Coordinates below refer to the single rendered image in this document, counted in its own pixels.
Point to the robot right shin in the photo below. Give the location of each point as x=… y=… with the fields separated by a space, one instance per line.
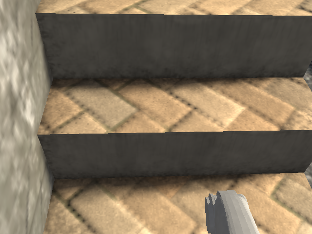
x=241 y=195

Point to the robot right thigh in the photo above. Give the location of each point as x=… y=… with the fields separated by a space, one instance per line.
x=228 y=213

